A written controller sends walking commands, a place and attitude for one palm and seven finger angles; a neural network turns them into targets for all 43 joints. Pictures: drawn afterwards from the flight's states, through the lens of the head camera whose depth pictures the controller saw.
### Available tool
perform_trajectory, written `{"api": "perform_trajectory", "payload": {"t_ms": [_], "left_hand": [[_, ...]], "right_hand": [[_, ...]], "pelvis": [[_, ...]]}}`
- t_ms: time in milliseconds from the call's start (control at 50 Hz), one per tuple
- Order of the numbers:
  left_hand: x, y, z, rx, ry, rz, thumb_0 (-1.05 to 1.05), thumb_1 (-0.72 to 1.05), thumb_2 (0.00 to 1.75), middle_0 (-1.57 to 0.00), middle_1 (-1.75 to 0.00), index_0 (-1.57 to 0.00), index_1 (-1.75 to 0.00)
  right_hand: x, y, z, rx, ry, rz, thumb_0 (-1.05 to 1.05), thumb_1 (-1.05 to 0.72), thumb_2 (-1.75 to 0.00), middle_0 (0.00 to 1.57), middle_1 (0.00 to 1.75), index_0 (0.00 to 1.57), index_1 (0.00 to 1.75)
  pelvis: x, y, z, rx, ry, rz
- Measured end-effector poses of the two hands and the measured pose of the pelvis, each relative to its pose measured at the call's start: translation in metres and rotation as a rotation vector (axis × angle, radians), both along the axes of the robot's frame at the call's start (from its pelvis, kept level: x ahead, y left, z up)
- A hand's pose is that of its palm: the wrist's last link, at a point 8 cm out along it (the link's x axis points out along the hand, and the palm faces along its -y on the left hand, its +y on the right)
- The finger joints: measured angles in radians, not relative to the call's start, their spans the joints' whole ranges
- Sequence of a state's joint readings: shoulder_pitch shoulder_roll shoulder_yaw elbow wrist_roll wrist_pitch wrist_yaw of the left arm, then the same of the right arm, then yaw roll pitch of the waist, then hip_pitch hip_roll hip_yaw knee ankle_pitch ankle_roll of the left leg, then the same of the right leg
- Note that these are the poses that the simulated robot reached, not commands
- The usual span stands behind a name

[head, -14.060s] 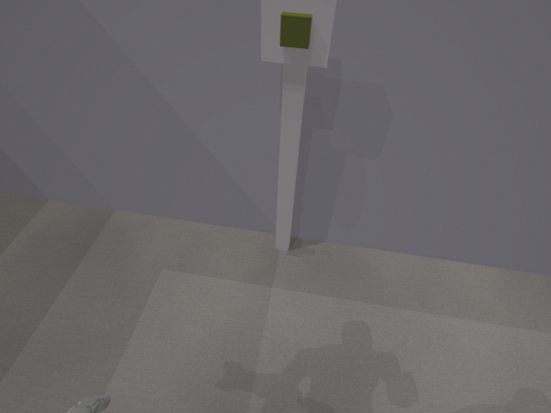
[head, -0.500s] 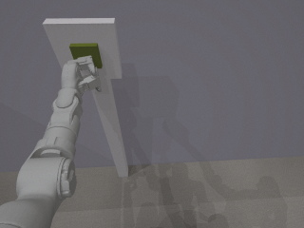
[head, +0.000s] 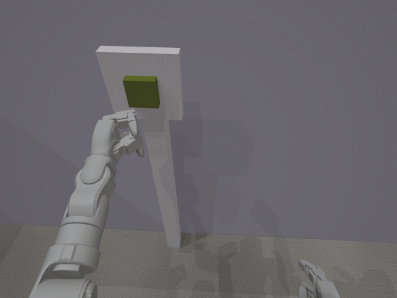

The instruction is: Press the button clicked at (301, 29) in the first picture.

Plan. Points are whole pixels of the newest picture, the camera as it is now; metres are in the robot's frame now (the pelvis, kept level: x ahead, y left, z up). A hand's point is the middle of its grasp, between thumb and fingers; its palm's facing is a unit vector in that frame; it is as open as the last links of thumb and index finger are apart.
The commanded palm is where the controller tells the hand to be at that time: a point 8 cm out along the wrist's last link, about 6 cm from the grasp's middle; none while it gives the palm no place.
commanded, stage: pull the fist back off the button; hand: left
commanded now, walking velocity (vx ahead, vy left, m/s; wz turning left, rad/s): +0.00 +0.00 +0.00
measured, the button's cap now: (142, 91) +0.49 +0.16 +0.19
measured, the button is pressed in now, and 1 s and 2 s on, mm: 0 0 0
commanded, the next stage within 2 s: draw the hand back to the body in 0.22 s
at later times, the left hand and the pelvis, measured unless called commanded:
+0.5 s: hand (137, 145) +0.34 +0.14 +0.16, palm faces +0.02 -1.00 -0.01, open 3.1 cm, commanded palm +0.30 +0.19 +0.16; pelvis +0.00 -0.01 +0.00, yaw +0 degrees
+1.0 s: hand (96, 192) +0.24 +0.18 +0.16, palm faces +0.21 -0.96 -0.20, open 3.1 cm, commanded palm +0.21 +0.23 +0.18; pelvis -0.01 -0.01 +0.01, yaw +1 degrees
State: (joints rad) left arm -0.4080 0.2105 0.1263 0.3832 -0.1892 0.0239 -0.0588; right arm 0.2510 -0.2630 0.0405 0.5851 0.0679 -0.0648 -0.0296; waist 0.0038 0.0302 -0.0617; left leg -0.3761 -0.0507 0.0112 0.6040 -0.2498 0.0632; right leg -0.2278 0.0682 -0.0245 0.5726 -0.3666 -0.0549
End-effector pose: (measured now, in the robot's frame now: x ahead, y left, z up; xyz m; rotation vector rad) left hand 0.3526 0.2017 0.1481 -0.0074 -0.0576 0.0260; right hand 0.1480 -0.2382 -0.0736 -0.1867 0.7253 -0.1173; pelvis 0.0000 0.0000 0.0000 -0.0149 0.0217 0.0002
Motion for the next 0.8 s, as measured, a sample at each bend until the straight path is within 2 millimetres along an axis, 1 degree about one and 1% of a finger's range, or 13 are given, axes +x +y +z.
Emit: {"api": "perform_trajectory", "payload": {"t_ms": [100,200,320,400,460,540,620,700,800], "left_hand": [[-0.013,-0.005,0.010,0.008,-0.025,-0.017,0.01,0.90,0.90,-1.30,-1.50,-1.31,-1.50],[-0.020,-0.011,0.009,0.007,0.021,-0.026,0.01,0.90,0.90,-1.30,-1.50,-1.31,-1.50],[-0.022,-0.011,0.006,-0.002,0.050,-0.004,0.01,0.90,0.90,-1.30,-1.50,-1.31,-1.50],[-0.020,-0.010,0.011,0.009,0.030,0.007,0.01,0.90,0.90,-1.30,-1.50,-1.30,-1.50],[-0.024,-0.009,0.016,0.019,0.012,0.001,0.01,0.90,0.90,-1.30,-1.50,-1.30,-1.50],[-0.038,-0.006,0.015,0.020,0.015,-0.014,0.01,0.90,0.90,-1.30,-1.50,-1.30,-1.50],[-0.057,0.003,0.010,0.016,0.030,0.000,0.01,0.90,0.90,-1.30,-1.50,-1.30,-1.50],[-0.077,0.014,0.011,0.026,0.018,0.034,0.01,0.90,0.90,-1.30,-1.50,-1.30,-1.50],[-0.099,0.025,0.020,0.042,-0.017,0.046,0.01,0.90,0.90,-1.30,-1.50,-1.30,-1.50]], "right_hand": [[0.021,0.008,0.005,0.010,-0.037,0.035,0.01,-0.90,-0.90,0.20,0.30,0.20,0.30],[0.030,0.015,0.007,0.028,-0.047,0.053,0.01,-0.90,-0.90,0.20,0.30,0.20,0.30],[0.025,0.015,0.006,0.027,-0.026,0.057,0.01,-0.90,-0.90,0.20,0.30,0.20,0.30],[0.015,0.010,0.002,0.022,0.000,0.045,0.01,-0.90,-0.90,0.20,0.30,0.20,0.30],[0.008,0.004,-0.001,0.027,0.013,0.025,0.01,-0.90,-0.90,0.20,0.30,0.20,0.30],[0.001,-0.003,-0.003,0.036,0.020,0.000,0.01,-0.90,-0.90,0.20,0.30,0.20,0.30],[0.002,-0.009,0.000,0.030,0.006,-0.008,0.02,-0.90,-0.90,0.20,0.30,0.20,0.30],[0.011,-0.011,0.008,0.015,-0.034,0.005,0.02,-0.90,-0.90,0.20,0.30,0.20,0.30],[0.028,-0.008,0.019,0.008,-0.104,0.032,0.02,-0.90,-0.90,0.20,0.30,0.20,0.30]], "pelvis": [[0.001,-0.002,0.001,0.002,-0.011,0.010],[0.001,-0.004,0.002,0.005,-0.020,0.017],[-0.002,-0.010,0.003,0.008,-0.031,0.021],[-0.004,-0.012,0.003,0.008,-0.034,0.018],[-0.002,-0.013,0.004,0.010,-0.034,0.010],[0.000,-0.014,0.005,0.015,-0.040,-0.002],[0.001,-0.017,0.006,0.018,-0.050,-0.007],[0.000,-0.019,0.006,0.016,-0.061,-0.003],[-0.004,-0.019,0.006,0.011,-0.070,0.006]]}}
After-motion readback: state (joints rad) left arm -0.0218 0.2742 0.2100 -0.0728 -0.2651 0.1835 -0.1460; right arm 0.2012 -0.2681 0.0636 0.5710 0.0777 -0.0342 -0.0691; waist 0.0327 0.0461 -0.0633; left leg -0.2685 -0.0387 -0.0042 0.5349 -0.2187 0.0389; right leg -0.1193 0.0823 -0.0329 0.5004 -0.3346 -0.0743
